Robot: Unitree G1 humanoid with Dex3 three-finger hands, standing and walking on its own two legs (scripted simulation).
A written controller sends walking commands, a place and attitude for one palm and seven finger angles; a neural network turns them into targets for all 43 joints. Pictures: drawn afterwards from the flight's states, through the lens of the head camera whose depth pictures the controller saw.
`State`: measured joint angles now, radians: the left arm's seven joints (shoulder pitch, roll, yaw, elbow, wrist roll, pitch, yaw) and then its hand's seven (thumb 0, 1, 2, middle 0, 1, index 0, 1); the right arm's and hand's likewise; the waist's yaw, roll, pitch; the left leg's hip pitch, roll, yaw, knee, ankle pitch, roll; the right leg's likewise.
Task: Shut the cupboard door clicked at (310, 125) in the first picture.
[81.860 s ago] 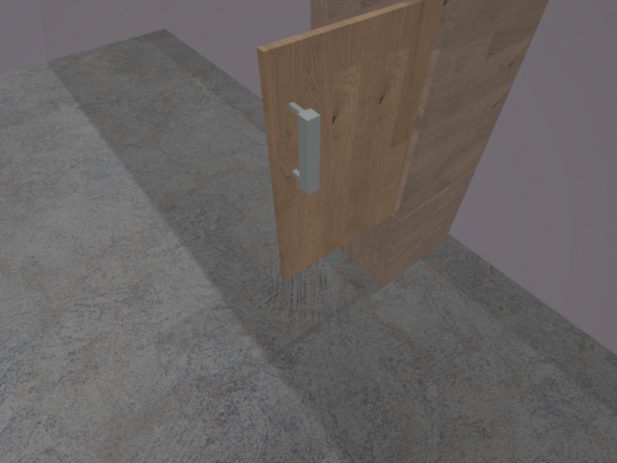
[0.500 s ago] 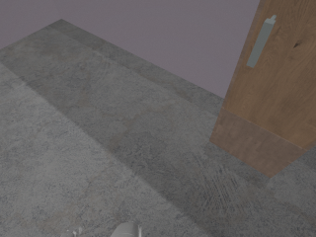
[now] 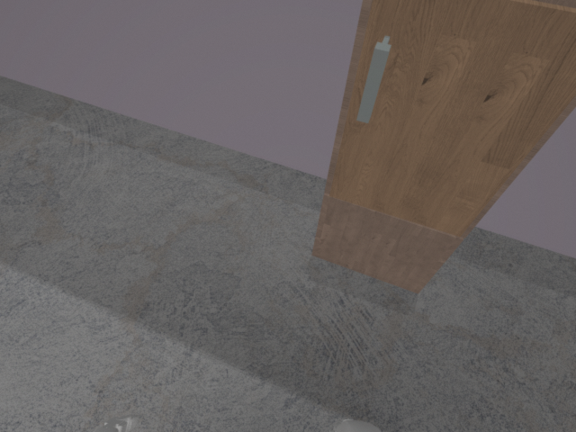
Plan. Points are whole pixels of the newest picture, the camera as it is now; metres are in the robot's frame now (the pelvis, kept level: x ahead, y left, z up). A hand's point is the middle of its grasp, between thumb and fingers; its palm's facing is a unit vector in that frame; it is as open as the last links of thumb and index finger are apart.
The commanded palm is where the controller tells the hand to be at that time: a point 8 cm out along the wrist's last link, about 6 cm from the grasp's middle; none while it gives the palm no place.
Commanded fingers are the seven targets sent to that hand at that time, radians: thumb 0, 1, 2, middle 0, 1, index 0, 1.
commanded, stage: turn to face it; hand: left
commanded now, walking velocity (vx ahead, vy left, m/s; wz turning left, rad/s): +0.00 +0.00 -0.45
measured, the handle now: (374, 80) +0.75 -0.13 +0.07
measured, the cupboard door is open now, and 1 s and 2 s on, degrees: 1 1 1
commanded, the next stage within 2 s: take the last steps up to it in 0.44 s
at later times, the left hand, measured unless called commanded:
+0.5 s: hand out of the picture +0.13 +0.16 -0.18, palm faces -0.16 -0.97 -0.19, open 7.4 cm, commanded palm none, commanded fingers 0.00 0.90 0.90 -0.20 -0.30 -0.20 -0.30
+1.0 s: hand (229, 408) +0.17 +0.10 -0.17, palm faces -0.27 -0.94 -0.21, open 7.3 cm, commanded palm none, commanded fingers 0.00 0.90 0.90 -0.20 -0.30 -0.20 -0.30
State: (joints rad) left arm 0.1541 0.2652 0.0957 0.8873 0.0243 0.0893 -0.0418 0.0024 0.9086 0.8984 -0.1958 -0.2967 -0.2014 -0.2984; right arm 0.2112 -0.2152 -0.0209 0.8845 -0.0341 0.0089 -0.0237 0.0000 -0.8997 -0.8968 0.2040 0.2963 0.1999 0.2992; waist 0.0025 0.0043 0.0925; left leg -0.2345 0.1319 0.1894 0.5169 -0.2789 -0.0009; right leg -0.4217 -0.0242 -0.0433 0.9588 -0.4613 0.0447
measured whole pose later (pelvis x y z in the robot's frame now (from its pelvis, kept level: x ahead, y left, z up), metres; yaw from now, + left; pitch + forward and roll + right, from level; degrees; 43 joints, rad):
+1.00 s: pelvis +0.08 -0.07 +0.00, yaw -17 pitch +0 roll +0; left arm 0.27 0.17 0.06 1.03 0.03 -0.02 -0.01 0.00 0.91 0.90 -0.20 -0.30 -0.20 -0.30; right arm 0.32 -0.24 -0.06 1.07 -0.03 0.02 0.00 0.01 -0.91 -0.90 0.20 0.30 0.19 0.30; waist -0.02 0.03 0.02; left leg -0.44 0.08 0.08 0.99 -0.43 -0.02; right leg -0.12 0.02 -0.08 0.42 -0.31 -0.05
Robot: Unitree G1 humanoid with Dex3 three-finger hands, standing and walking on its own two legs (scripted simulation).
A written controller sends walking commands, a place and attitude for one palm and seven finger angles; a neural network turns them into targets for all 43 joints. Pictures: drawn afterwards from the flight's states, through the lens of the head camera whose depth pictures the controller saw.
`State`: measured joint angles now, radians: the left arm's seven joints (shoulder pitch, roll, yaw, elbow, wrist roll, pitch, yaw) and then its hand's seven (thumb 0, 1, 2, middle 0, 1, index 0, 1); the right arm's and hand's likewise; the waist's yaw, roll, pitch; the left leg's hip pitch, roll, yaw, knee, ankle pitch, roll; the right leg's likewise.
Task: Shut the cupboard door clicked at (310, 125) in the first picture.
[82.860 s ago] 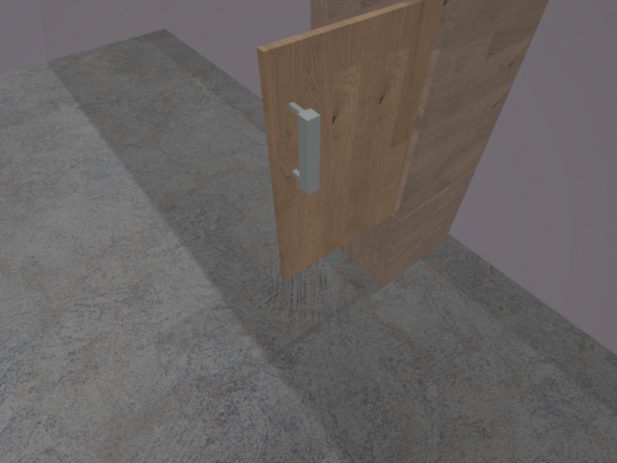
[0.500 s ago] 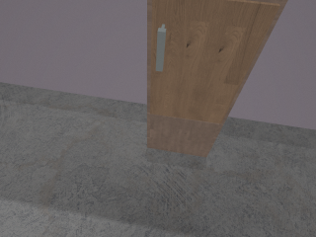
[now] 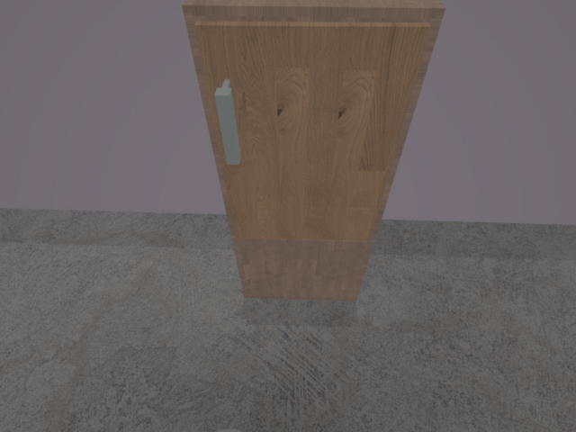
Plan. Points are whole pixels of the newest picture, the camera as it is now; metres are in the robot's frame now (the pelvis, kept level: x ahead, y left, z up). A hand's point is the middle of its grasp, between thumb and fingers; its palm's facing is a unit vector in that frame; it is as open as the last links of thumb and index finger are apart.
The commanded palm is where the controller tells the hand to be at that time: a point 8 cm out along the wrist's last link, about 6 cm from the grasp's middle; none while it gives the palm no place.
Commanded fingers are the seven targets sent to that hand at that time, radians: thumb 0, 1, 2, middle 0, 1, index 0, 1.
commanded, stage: take the last steps up to it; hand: left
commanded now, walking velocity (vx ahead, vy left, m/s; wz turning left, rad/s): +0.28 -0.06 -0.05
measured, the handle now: (230, 122) +0.65 +0.14 +0.07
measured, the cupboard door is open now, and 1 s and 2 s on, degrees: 1 1 1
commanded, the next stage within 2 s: come to a stop and stand still in 0.34 s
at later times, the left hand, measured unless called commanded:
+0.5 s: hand (204, 389) +0.22 +0.16 -0.17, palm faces +0.01 -0.97 -0.24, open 7.3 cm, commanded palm none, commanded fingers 0.00 0.90 0.90 -0.20 -0.30 -0.20 -0.30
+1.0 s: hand (182, 378) +0.24 +0.21 -0.19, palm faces +0.07 -0.97 -0.24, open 7.3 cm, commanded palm none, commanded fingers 0.00 0.90 0.90 -0.20 -0.30 -0.20 -0.30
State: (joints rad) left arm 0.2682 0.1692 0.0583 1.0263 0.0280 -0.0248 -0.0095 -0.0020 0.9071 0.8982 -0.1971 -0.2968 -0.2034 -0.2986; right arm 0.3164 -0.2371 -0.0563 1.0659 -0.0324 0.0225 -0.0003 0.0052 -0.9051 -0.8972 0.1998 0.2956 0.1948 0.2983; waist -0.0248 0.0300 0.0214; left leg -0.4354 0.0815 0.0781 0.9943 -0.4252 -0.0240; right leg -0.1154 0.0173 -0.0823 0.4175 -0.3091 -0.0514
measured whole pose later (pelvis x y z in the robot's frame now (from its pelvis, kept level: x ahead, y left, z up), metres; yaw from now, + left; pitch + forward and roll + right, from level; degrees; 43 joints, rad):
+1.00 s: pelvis +0.20 +0.00 -0.01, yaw +0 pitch -1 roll -1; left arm 0.19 0.24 0.07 1.00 0.03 0.06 0.04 0.00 0.91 0.90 -0.20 -0.30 -0.21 -0.30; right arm 0.09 -0.20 -0.03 0.94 -0.03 0.02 -0.02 0.00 -0.91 -0.90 0.20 0.30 0.19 0.30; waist 0.03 -0.05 0.10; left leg -0.32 0.01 0.04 0.61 -0.28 0.04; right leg -0.36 -0.01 0.01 0.87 -0.51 0.02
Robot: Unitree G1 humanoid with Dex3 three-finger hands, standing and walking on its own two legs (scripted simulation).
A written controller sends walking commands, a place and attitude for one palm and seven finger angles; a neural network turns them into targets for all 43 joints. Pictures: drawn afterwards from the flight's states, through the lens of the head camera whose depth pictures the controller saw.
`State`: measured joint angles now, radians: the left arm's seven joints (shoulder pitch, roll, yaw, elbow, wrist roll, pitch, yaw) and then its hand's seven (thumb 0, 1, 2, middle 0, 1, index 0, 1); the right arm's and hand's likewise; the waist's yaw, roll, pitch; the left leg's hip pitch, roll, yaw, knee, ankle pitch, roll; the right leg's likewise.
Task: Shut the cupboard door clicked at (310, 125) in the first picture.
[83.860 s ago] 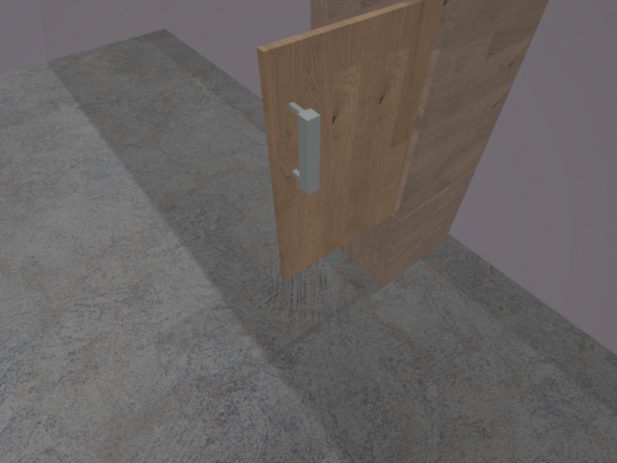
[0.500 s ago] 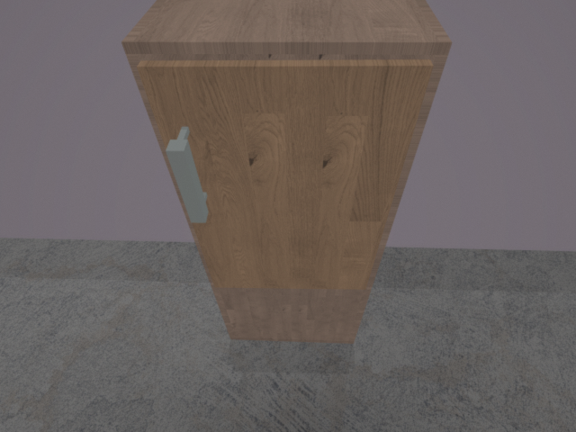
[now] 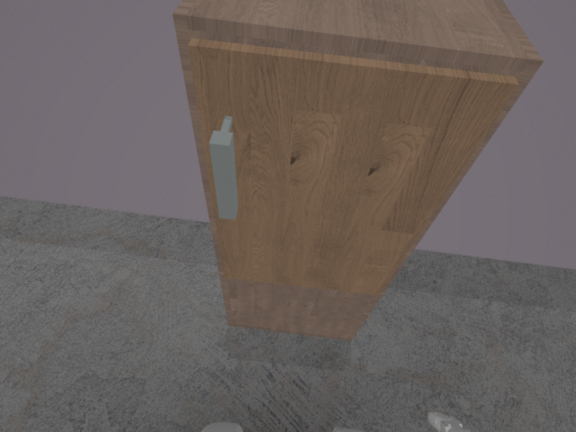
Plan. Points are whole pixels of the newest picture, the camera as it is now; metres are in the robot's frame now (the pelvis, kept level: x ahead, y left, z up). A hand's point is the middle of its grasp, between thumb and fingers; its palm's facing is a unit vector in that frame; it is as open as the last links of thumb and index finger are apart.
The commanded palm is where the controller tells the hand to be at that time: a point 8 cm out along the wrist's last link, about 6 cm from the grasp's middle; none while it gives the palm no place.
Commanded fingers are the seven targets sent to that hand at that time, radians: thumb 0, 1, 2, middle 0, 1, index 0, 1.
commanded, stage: come to a stop and stand still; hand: left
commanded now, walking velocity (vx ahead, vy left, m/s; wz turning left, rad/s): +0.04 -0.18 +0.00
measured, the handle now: (228, 169) +0.45 +0.14 +0.08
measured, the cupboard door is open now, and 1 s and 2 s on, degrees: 1 1 1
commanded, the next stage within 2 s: look again from close up in 1.08 s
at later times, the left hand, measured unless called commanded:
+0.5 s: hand out of the picture -0.02 +0.13 -0.17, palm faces -0.01 -0.99 -0.16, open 7.3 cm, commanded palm none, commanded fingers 0.00 0.90 0.90 -0.20 -0.30 -0.20 -0.30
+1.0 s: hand out of the picture -0.01 +0.13 -0.17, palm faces +0.02 -0.99 -0.16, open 7.3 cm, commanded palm none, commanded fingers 0.00 0.90 0.90 -0.20 -0.30 -0.20 -0.30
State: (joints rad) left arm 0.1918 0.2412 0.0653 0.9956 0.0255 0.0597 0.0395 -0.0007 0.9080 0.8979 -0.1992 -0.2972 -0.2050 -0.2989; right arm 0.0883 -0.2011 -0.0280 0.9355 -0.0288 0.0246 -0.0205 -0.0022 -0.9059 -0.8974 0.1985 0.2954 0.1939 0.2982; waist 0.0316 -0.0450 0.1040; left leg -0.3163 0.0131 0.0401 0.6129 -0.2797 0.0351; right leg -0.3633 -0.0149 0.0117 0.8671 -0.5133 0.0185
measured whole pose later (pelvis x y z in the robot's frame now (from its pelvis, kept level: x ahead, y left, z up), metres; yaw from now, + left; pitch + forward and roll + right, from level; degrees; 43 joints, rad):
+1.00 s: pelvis +0.00 -0.03 +0.01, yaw -1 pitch -2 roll +0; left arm 0.29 0.13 0.02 1.13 0.01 0.00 0.03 0.00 0.91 0.90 -0.20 -0.30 -0.20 -0.30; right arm 0.25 -0.14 -0.01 1.14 -0.01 0.00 -0.04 0.01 -0.92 -0.90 0.20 0.30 0.20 0.30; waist 0.00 -0.02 0.04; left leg -0.21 0.04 0.02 0.44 -0.19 -0.03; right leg -0.03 0.00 -0.01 0.39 -0.32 -0.01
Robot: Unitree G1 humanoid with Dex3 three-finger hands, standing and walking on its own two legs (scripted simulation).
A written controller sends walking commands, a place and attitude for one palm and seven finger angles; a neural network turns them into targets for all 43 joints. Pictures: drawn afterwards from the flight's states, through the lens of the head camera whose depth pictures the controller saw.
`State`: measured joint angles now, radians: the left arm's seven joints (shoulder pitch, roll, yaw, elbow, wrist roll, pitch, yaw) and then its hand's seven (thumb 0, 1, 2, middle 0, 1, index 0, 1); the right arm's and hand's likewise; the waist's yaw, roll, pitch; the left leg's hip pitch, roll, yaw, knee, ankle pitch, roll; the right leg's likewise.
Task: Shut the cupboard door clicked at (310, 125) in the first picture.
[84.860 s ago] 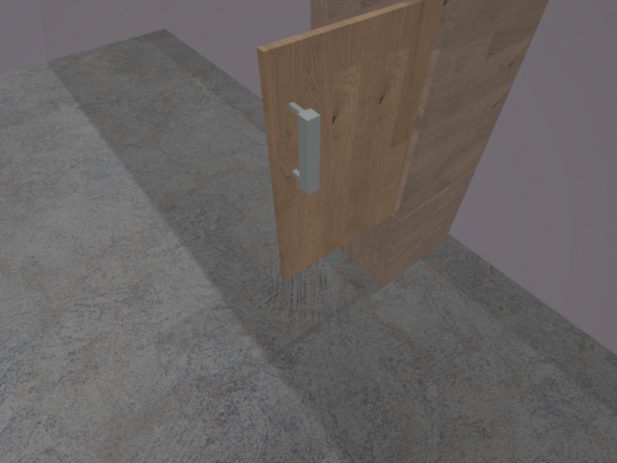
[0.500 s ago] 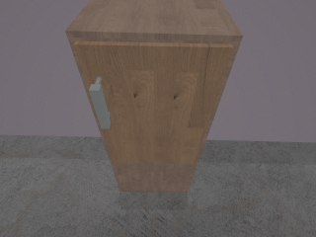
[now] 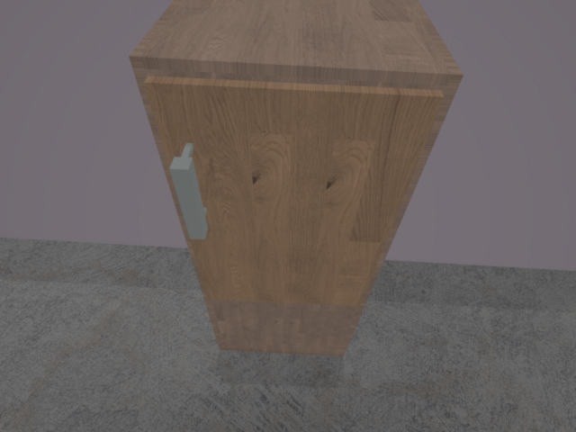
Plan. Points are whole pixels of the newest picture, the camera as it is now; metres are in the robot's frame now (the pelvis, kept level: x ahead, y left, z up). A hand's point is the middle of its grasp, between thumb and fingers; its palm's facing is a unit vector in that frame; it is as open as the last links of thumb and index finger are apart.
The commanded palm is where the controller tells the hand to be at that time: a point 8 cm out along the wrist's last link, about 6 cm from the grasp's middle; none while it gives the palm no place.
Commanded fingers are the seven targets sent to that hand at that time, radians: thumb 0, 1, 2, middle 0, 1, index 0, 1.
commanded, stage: come to a stop and stand still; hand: left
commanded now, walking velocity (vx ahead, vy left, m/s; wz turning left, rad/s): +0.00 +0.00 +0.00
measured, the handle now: (193, 192) +0.45 +0.18 +0.07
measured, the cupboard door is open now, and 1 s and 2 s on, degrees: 1 1 1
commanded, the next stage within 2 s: look again from close up in 0.08 s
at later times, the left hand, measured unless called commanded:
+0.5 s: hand out of the picture +0.01 +0.22 -0.18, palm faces -0.01 -0.97 -0.24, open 7.3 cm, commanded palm none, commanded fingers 0.00 0.90 0.90 -0.20 -0.30 -0.20 -0.30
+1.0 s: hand (135, 394) +0.17 +0.21 -0.02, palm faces +0.18 -0.98 -0.08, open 7.1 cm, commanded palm +0.09 +0.26 -0.05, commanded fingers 0.00 0.90 0.90 -0.40 -0.52 -0.40 -0.52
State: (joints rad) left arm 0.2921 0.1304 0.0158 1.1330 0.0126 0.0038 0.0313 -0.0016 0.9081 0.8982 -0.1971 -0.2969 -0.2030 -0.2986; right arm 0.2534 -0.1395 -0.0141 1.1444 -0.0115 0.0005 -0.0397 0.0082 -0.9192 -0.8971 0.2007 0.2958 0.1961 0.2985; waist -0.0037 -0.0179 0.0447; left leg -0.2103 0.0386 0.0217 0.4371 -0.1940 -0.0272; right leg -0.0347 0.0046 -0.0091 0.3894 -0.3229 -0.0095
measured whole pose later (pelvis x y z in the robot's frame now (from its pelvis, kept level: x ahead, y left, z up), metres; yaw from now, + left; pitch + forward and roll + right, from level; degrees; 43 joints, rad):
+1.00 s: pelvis -0.04 +0.01 -0.04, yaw +1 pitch +6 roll +0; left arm 0.38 0.18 0.14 0.15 -0.18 -0.35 -0.05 0.01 0.91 0.90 -0.25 -0.36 -0.26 -0.36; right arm 0.26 -0.23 -0.05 0.75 0.01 -0.32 -0.03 0.01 -0.90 -0.90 0.20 0.30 0.20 0.30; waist -0.04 0.01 -0.09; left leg -0.61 0.02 0.01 0.78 -0.27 0.00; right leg -0.46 -0.03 -0.04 0.82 -0.46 0.01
